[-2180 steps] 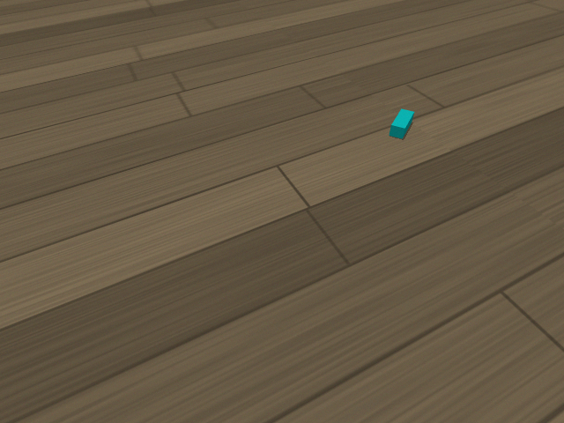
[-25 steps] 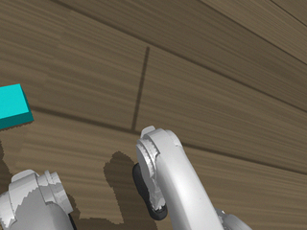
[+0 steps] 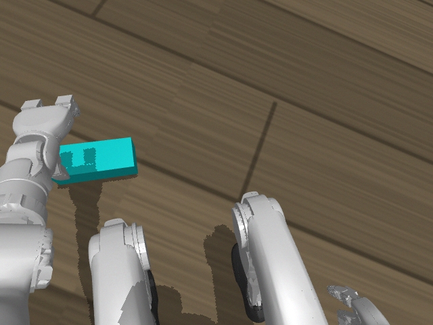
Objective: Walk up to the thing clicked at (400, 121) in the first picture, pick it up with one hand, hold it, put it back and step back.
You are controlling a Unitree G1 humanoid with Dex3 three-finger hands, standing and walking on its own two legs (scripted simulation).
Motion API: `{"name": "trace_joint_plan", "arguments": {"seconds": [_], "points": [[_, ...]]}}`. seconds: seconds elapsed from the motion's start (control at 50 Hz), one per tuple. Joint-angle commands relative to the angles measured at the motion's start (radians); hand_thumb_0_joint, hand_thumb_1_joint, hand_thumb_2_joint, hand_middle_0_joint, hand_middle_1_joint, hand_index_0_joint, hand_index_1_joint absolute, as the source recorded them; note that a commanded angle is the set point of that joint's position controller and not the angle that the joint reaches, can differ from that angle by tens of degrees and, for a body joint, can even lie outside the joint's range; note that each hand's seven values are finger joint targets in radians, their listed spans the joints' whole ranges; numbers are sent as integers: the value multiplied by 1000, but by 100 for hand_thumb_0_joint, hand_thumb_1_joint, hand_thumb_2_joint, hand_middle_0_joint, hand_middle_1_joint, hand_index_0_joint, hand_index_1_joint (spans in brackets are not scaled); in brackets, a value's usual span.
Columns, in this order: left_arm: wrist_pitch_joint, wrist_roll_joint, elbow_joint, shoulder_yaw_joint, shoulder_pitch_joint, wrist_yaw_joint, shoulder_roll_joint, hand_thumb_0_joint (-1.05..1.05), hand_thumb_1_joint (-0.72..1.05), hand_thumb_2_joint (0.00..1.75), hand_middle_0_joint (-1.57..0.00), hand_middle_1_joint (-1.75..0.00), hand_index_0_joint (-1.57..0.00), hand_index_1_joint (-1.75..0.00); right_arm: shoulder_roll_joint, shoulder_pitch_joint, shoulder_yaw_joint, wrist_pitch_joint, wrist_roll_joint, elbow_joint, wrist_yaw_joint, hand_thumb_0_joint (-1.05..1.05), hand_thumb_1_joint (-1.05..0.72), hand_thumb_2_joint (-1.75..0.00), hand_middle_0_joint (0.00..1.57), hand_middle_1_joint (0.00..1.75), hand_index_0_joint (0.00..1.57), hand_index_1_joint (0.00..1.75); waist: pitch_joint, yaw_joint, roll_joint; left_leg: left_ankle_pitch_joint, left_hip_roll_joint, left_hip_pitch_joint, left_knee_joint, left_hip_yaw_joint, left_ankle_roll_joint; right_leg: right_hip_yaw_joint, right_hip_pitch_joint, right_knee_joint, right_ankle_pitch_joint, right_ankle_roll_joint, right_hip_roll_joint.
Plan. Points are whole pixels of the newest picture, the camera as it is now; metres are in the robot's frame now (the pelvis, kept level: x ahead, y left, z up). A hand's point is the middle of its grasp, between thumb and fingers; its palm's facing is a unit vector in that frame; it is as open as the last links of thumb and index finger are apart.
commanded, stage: withdraw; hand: left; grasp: from above
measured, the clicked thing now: (95, 161) +0.53 +0.24 -0.34
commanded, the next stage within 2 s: home in 0.24 s
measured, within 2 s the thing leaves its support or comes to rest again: neither
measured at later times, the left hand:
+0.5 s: hand (62, 141) +0.53 +0.27 -0.19, palm faces -0.32 -0.05 -0.94, open 13.4 cm
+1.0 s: hand (22, 207) +0.35 +0.24 +0.01, palm faces -0.23 -0.69 -0.69, open 7.8 cm
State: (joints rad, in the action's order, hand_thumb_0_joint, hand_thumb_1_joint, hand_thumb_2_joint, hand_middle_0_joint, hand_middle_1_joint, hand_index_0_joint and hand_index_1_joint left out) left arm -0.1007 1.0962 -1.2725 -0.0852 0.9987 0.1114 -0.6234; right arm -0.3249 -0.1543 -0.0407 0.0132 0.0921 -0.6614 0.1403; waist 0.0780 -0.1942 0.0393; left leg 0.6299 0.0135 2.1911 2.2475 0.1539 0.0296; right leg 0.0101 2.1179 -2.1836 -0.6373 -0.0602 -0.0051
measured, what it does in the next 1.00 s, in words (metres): rises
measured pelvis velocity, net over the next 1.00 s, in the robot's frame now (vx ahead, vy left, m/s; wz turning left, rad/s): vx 0.01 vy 0.00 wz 0.05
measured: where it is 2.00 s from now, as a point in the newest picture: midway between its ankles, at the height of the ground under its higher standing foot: (202, 310)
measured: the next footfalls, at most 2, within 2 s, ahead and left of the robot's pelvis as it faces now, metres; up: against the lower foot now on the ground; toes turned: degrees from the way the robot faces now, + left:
none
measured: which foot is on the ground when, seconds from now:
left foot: down 0.00-1.00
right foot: down 0.00-1.00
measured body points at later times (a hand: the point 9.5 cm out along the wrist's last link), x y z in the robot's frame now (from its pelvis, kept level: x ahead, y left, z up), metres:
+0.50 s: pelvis +0.01 +0.01 -0.04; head +0.26 +0.06 +0.33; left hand +0.54 +0.27 -0.14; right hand +0.01 -0.25 -0.14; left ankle +0.10 +0.14 -0.34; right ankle +0.11 -0.14 -0.34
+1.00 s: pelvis +0.01 +0.00 +0.12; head +0.17 +0.04 +0.54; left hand +0.36 +0.27 +0.06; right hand +0.20 -0.26 +0.01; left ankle +0.09 +0.14 -0.34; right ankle +0.11 -0.14 -0.34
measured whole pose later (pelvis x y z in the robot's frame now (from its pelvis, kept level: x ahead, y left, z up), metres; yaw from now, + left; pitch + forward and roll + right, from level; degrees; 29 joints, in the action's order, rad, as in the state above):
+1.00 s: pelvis +0.01 +0.00 +0.12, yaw +3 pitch +31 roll -5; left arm 0.13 0.48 -0.48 0.00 0.29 0.05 -0.40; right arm -0.29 -0.11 0.05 0.02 0.00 -0.58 0.04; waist 0.21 -0.06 0.04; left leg 0.62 0.03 1.82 1.90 0.12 0.04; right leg 0.02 1.75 -1.84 -0.63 -0.05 0.02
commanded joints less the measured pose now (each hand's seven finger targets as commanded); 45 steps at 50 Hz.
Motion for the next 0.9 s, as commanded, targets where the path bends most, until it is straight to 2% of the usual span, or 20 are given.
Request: {"name": "trace_joint_plan", "arguments": {"seconds": [0.0, 0.02, 0.1, 0.2, 0.22, 0.26, 0.28, 0.3, 0.36, 0.38, 0.4, 0.46, 0.5, 0.54, 0.62, 0.66, 0.74, 0.82, 0.86, 0.88], "points": [[-70, 73, 91, 58, 368, 90, -253, 0, -52, 101, -9, -98, -8, -99, -183, -176, 42, 3, 13, 11, -42, 0, -90, -90, 20, 30, 20, 30, 536, -78, 101, -18, -30, -322, -178, -123, -55, 95, -292, 242, 59, 94, -35], [-83, 93, 91, 61, 398, 117, -259, 0, -51, 101, -10, -98, -9, -99, -181, -173, 39, 0, 18, 9, -44, 0, -90, -90, 20, 30, 20, 30, 568, -77, 133, -16, -30, -346, -178, -121, -52, 97, -276, 224, 58, 95, -35], [-96, 152, -75, 70, 439, 238, -255, 0, -52, 100, -8, -99, -8, -99, -191, -170, 24, -17, 37, -2, -45, 0, -90, -90, 20, 30, 20, 30, 520, -112, 200, 25, -33, -352, -169, -118, -44, 116, -171, 188, 26, 101, -34], [-82, 206, -171, 131, 501, 346, -366, 0, -51, 98, -9, -99, -9, -98, -216, -194, 9, -49, 64, -14, -46, 0, -91, -90, 20, 30, 20, 30, 591, -122, 274, 2, -32, -376, -134, -125, -43, 125, -173, 148, 50, 97, -29], [-79, 208, -190, 132, 505, 357, -366, 0, -50, 98, -9, -99, -10, -98, -217, -199, 5, -57, 72, -17, -44, 0, -90, -90, 20, 30, 20, 30, 577, -138, 281, 4, -29, -363, -123, -124, -43, 121, -175, 145, 48, 96, -30], [-70, 210, -144, 170, 530, 376, -417, 0, -50, 98, -9, -99, -10, -98, -227, -207, 8, -74, 78, -17, -41, 0, -91, -90, 20, 30, 20, 30, 634, -131, 314, -20, -29, -392, -109, -127, -44, 128, -187, 131, 77, 93, -25], [-62, 196, -129, 174, 514, 381, -407, 0, -42, 96, -17, -91, -18, -90, -226, -210, 7, -80, 81, -16, -37, 0, -88, -89, 20, 30, 20, 30, 650, -127, 326, -30, -27, -405, -105, -128, -42, 132, -186, 119, 93, 93, -23], [-58, 180, -75, 189, 521, 385, -422, 0, -46, 94, -12, -97, -13, -95, -235, -206, 18, -87, 79, -13, -35, 0, -90, -90, 20, 30, 20, 30, 693, -122, 352, -42, -25, -437, -100, -126, -41, 140, -173, 110, 108, 95, -23], [-30, 146, 7, 184, 468, 383, -379, 0, -36, 95, -22, -87, -23, -85, -235, -227, 34, -96, 73, -17, -25, 0, -88, -89, 20, 30, 20, 30, 777, -115, 407, -88, -22, -502, -118, -122, -35, 153, -189, 93, 164, 99, -22], [-16, 129, -4, 173, 416, 372, -365, 0, -43, 90, -14, -93, -16, -92, -227, -226, 38, -95, 69, -26, -19, 0, -90, -89, 20, 30, 20, 30, 784, -98, 405, -98, -18, -499, -121, -127, -35, 148, -212, 100, 173, 100, -29], [-7, 117, 33, 176, 434, 364, -365, 0, -35, 93, -22, -85, -23, -84, -229, -241, 45, -94, 66, -31, -14, 0, -88, -89, 20, 30, 20, 30, 810, -108, 393, -115, -17, -506, -117, -129, -38, 147, -229, 107, 193, 98, -30], [33, 57, 136, 193, 364, 324, -363, 0, -15, 90, -24, -63, -22, -66, -227, -265, 69, -79, 43, -32, -6, 0, -89, -90, 20, 30, 20, 30, 892, -52, 403, -178, -15, -549, -154, -133, -38, 140, -289, 130, 242, 98, -32], [62, 18, 155, 185, 301, 289, -310, 0, -4, 82, -22, -53, -20, -55, -216, -279, 83, -67, 26, -45, -2, 0, -89, -90, 20, 30, 20, 30, 882, -30, 400, -210, -15, -579, -188, -133, -33, 137, -293, 142, 258, 102, -32], [84, -31, 199, 200, 273, 250, -299, 0, 11, 79, -20, -46, -19, -47, -218, -288, 99, -50, 5, -42, -2, 0, -89, -90, 20, 30, 20, 30, 877, -15, 357, -216, -16, -593, -224, -121, -35, 134, -308, 167, 254, 104, -31], [132, -167, 268, 176, 19, 144, -167, 0, 40, 76, -18, -33, -18, -34, -197, -268, 113, -17, -29, 0, -1, 0, -90, -90, 20, 30, 20, 30, 778, 15, 215, -204, -19, -576, -302, -105, -47, 122, -387, 264, 239, 100, -28], [145, -261, 406, 175, -39, 84, -130, 0, 56, 80, -19, -30, -18, -31, -186, -239, 121, -3, -44, 30, -11, 0, -90, -90, 20, 30, 20, 30, 747, 28, 164, -187, -20, -567, -340, -102, -53, 108, -429, 320, 232, 97, -25], [165, -402, 634, 164, -226, -20, -65, 0, 88, 90, -20, -30, -20, -30, -167, -180, 135, 9, -65, 87, -34, 0, -90, -90, 20, 30, 20, 30, 695, 54, 74, -140, -17, -567, -414, -99, -59, 90, -526, 417, 197, 95, -22], [172, -523, 859, 161, -334, -50, -9, 0, 90, 90, -20, -30, -20, -30, -130, -111, 145, 2, -80, 137, -60, 0, -90, -90, 20, 30, 20, 30, 699, 83, 69, -87, -9, -661, -503, -96, -56, 69, -589, 498, 155, 90, -12], [177, -562, 950, 157, -358, -44, 6, 0, 90, 90, -20, -30, -20, -30, -119, -84, 144, -6, -86, 152, -76, 0, -90, -90, 20, 30, 20, 30, 682, 88, 99, -50, -4, -718, -557, -93, -51, 62, -600, 537, 125, 91, -10], [183, -577, 972, 179, -380, -34, 0, 0, 90, 90, -20, -30, -20, -30, -120, -73, 141, -9, -89, 157, -87, 0, -90, -90, 20, 30, 20, 30, 667, 93, 101, -26, -5, -747, -586, -87, -48, 61, -603, 561, 100, 93, -7]]}}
